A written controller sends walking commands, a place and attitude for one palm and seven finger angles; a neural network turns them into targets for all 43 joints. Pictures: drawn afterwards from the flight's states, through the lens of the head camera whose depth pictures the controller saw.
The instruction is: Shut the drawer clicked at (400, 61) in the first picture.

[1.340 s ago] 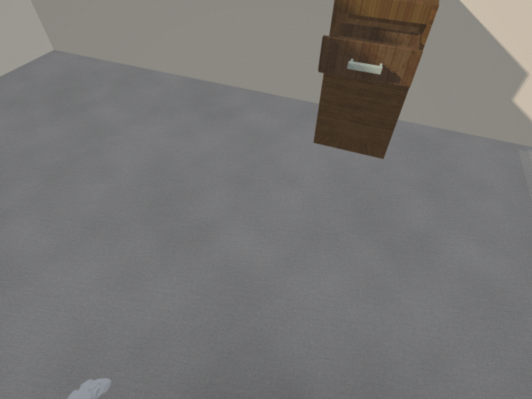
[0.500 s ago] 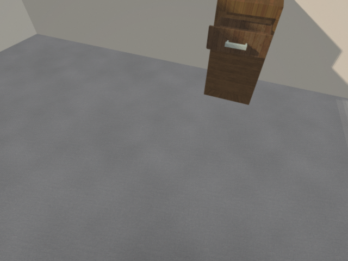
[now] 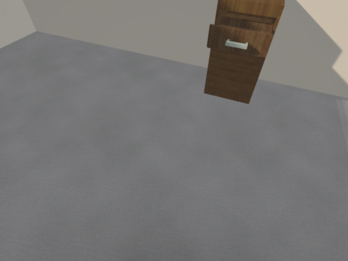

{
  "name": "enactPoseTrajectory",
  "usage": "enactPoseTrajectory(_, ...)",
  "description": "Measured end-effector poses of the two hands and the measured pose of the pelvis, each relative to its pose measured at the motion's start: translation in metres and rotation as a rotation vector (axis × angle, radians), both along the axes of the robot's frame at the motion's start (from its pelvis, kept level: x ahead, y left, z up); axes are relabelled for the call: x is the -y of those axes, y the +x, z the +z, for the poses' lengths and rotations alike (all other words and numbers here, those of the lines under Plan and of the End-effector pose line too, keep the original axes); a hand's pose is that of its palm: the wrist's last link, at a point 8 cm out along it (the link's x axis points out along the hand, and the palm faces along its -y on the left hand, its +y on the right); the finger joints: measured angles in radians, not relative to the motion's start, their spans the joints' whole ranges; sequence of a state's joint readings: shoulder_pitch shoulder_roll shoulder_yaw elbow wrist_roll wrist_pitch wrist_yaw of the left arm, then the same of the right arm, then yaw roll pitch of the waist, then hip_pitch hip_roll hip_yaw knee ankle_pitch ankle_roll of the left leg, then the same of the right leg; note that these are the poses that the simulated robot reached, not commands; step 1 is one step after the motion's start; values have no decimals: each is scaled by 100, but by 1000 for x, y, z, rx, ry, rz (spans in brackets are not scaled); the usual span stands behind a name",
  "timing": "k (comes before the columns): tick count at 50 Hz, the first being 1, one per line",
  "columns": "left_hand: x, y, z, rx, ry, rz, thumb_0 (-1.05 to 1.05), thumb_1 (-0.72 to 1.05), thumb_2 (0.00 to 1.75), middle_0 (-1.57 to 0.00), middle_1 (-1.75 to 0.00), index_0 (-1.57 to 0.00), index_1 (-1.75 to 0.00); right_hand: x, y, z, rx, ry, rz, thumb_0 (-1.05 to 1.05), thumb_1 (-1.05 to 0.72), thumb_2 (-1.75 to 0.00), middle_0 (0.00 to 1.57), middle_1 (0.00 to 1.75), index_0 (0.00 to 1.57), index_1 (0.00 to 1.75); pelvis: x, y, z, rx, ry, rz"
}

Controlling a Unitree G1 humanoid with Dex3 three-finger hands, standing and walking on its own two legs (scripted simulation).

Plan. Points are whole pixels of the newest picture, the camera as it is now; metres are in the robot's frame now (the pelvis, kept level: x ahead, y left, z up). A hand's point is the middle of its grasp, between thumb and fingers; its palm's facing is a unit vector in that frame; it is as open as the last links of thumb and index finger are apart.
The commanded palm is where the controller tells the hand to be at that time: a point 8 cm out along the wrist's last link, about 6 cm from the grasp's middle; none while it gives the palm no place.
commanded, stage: look at it before walking up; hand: left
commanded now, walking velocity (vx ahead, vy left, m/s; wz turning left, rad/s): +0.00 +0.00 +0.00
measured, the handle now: (236, 43) +1.34 -0.32 -0.10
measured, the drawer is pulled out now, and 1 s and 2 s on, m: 0.30 0.30 0.30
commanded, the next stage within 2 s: walk to a spot facing it in 0.10 s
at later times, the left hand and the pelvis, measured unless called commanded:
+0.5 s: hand out of the picture +0.06 +0.20 -0.18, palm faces -0.11 -0.97 -0.23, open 7.4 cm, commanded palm none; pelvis +0.04 -0.01 -0.01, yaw -8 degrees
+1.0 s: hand (139, 250) +0.19 +0.11 -0.18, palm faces -0.20 -0.97 -0.16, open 7.4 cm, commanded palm none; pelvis +0.21 -0.06 -0.01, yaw -17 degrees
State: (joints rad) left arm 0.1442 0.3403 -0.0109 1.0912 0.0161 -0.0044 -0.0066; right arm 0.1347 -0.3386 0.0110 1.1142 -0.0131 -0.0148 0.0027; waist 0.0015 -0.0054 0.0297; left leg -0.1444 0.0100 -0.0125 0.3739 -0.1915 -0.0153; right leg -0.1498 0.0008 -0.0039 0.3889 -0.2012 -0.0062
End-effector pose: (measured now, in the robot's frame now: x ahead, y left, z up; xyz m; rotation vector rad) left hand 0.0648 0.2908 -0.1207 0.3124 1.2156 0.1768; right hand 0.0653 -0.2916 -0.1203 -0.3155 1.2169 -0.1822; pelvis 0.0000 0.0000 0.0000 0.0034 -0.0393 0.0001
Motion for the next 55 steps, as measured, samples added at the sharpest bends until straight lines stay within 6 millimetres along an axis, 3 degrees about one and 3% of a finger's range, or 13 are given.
enactPoseTrajectory(13, 0, -2, 0, -9, 6, 9, 0, 90, 90, -20, -30, -20, -30, -2, 7, -1, 7, 5, 4, 1, -90, -90, 21, 30, 21, 30, 0, 3, 0, -1, 0, -4)
enactPoseTrajectory(18, 13, -8, -10, -54, -31, 7, 0, 90, 90, -20, -30, -20, -30, -13, 0, -10, 4, 36, -30, 0, -90, -90, 20, 30, 21, 30, 1, 13, -4, -8, 0, -45)
enactPoseTrajectory(23, 34, -11, -23, -133, -81, -14, 0, 90, 90, -20, -30, -20, -30, -23, -19, -24, -23, 80, -111, 0, -90, -90, 20, 30, 21, 30, 5, 31, -11, -26, 10, -103)
enactPoseTrajectory(26, 52, 0, -25, -180, -96, -47, 0, 90, 90, -20, -30, -20, -30, -22, -37, -31, -50, 108, -189, 0, -90, -90, 21, 30, 21, 30, 15, 44, -13, -27, 25, -150)
enactPoseTrajectory(30, 81, 38, -29, -142, -103, -92, 0, 90, 90, -20, -30, -20, -30, -12, -59, -49, -141, 135, -254, 0, -90, -90, 21, 30, 21, 30, 35, 64, -23, -25, 20, -180)
enactPoseTrajectory(33, 97, 58, -31, -82, -99, -81, 0, 90, 90, -20, -30, -20, -30, -2, -56, -52, -206, 145, -266, 1, -90, -90, 20, 30, 21, 30, 48, 78, -25, -19, 8, -186)
enactPoseTrajectory(36, 111, 67, -25, -96, -107, -79, 0, 90, 90, -20, -30, -20, -30, 7, -26, -40, -166, 144, -275, 1, -91, -90, 20, 30, 20, 30, 57, 97, -15, -20, 9, -208)
enactPoseTrajectory(44, 136, 93, -18, -222, -140, -126, 0, 90, 90, -20, -30, -20, -30, 23, 94, -18, 70, 144, -301, 1, -91, -90, 20, 30, 20, 30, 65, 155, -2, -42, 4, -272)
enactPoseTrajectory(50, 134, 135, -28, -263, -148, -108, 0, 90, 90, -20, -30, -20, -30, 15, 185, -17, 132, 155, -267, 1, -91, -90, 20, 30, 20, 30, 61, 214, -9, -47, -19, -295)
enactPoseTrajectory(55, 118, 186, -51, -325, -151, -109, 0, 90, 90, -20, -30, -20, -30, 4, 262, -25, 185, 133, -250, 1, -91, -90, 20, 30, 20, 30, 52, 277, -28, -49, -28, -320)
